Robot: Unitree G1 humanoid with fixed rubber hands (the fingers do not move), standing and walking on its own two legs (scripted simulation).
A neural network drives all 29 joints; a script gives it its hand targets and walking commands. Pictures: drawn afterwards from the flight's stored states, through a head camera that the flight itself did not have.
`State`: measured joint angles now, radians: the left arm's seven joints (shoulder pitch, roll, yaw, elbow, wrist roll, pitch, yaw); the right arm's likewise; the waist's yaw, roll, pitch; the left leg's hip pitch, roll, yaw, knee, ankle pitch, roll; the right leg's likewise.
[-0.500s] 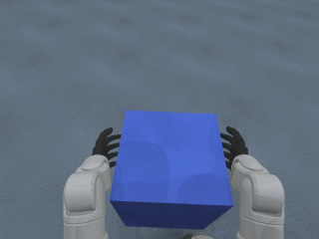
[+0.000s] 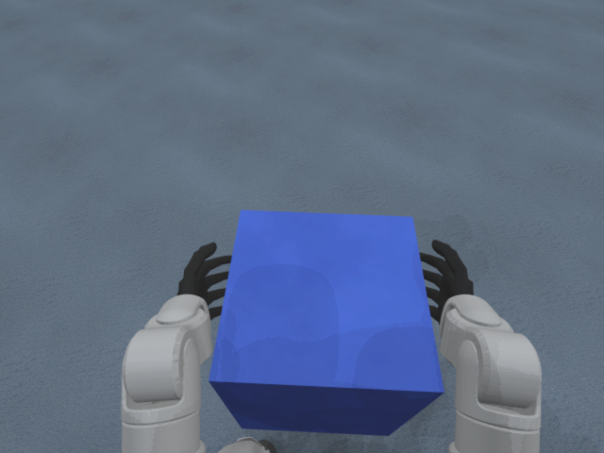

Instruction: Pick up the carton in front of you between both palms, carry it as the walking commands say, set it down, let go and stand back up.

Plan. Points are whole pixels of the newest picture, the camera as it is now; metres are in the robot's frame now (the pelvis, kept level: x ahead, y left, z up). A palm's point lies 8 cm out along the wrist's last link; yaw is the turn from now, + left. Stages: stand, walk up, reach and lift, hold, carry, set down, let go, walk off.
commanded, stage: carry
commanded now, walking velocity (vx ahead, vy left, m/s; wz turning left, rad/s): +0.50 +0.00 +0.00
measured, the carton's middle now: (320, 331) +0.27 +0.00 +0.02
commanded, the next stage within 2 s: none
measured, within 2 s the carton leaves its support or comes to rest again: neither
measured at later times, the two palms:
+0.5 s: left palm (226, 138) +0.60 +0.16 +0.09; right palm (395, 131) +0.60 -0.13 +0.10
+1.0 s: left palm (254, 53) +0.93 +0.15 +0.10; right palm (381, 51) +0.93 -0.15 +0.09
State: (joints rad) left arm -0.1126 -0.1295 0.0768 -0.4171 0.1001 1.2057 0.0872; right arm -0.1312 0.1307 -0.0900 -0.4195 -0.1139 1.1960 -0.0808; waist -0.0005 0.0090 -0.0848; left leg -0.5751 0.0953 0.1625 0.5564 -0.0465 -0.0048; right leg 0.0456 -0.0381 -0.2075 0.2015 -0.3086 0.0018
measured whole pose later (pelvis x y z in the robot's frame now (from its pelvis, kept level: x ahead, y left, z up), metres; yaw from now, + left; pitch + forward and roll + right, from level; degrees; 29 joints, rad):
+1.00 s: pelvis +0.67 +0.00 +0.00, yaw +0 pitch +4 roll +1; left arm -0.11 -0.13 0.07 -0.44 0.10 1.21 0.09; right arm -0.13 0.13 -0.09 -0.44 -0.11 1.20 -0.08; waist 0.00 0.01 -0.08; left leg -0.56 0.09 0.17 0.54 -0.05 0.00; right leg 0.05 -0.04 -0.21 0.21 -0.32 0.01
